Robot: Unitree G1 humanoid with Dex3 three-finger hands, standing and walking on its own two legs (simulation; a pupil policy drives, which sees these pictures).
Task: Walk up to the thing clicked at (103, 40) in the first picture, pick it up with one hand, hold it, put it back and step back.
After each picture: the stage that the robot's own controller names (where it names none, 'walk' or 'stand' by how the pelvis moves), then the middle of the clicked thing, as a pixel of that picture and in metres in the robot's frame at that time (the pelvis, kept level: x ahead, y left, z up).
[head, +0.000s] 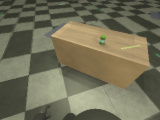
stand; (102, 40) +0.95 -0.14 -0.10
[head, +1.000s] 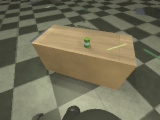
walk; (86, 42) +0.84 +0.10 -0.08
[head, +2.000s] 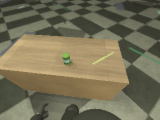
stand; (66, 59) +0.52 +0.25 -0.08
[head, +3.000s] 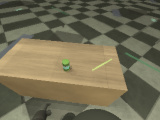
stand; (66, 65) +0.49 +0.22 -0.10
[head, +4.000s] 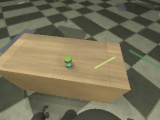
stand; (68, 62) +0.50 +0.21 -0.10
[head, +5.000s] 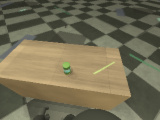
stand; (66, 68) +0.46 +0.21 -0.10
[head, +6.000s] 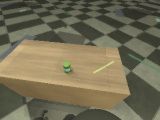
stand; (67, 67) +0.47 +0.22 -0.11
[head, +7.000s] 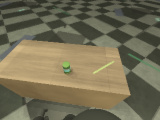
stand; (66, 68) +0.46 +0.22 -0.11
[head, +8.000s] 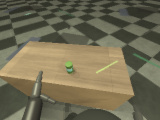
rise first; (69, 67) +0.46 +0.23 -0.10
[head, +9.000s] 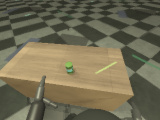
go down; (69, 68) +0.47 +0.22 -0.10
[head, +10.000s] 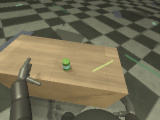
go down; (66, 65) +0.48 +0.21 -0.09
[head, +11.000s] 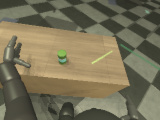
go down; (62, 57) +0.48 +0.20 -0.04
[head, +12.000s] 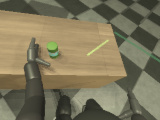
close in; (53, 50) +0.48 +0.22 -0.01
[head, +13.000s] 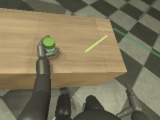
close; (50, 47) +0.50 +0.22 +0.01
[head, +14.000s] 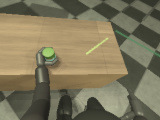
lift; (50, 56) +0.44 +0.23 +0.01
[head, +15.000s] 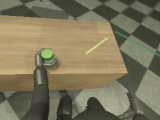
lift; (49, 58) +0.43 +0.23 +0.01
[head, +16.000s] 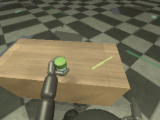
hold; (61, 67) +0.33 +0.19 +0.11
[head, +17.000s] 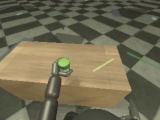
hold; (65, 68) +0.33 +0.17 +0.10
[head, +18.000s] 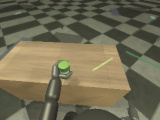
hold; (65, 70) +0.33 +0.17 +0.08
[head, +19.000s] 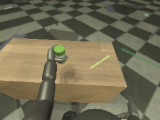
crouch; (60, 55) +0.42 +0.20 +0.12
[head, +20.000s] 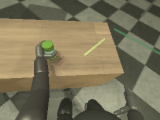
lower; (49, 50) +0.48 +0.23 +0.01
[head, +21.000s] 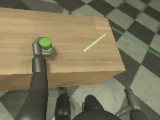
lower; (47, 47) +0.49 +0.23 +0.02
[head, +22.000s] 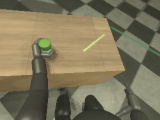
lower; (46, 48) +0.49 +0.23 +0.01
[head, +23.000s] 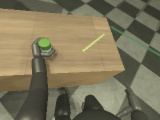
lower; (46, 48) +0.49 +0.23 +0.01
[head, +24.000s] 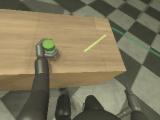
loosen; (50, 49) +0.48 +0.21 +0.02
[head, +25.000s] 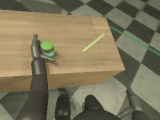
withdraw; (48, 50) +0.48 +0.21 +0.02
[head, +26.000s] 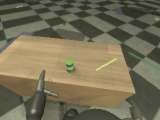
sink last; (69, 65) +0.45 +0.19 -0.05
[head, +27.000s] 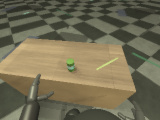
stand; (70, 65) +0.47 +0.20 -0.05
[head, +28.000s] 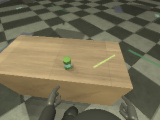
stand; (67, 63) +0.47 +0.21 -0.04
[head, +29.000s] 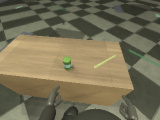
stand; (67, 63) +0.46 +0.21 -0.04
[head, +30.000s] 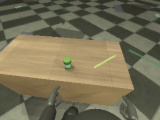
stand; (67, 63) +0.46 +0.21 -0.04
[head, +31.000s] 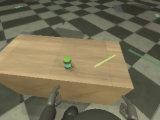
stand; (67, 63) +0.47 +0.20 -0.04
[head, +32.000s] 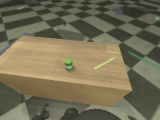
stand; (68, 64) +0.47 +0.20 -0.06
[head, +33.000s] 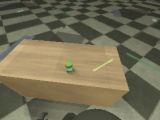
walk; (69, 67) +0.48 +0.20 -0.10
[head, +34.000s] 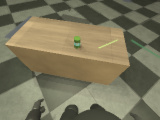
walk; (77, 42) +0.70 +0.16 -0.09
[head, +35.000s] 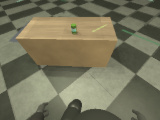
walk; (73, 29) +0.98 +0.28 -0.08
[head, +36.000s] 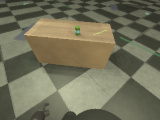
stand; (77, 31) +1.10 +0.21 -0.10
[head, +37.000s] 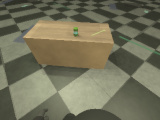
stand; (75, 31) +1.09 +0.23 -0.10
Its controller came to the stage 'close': yes
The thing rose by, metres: 0.23
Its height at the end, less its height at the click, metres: +0.00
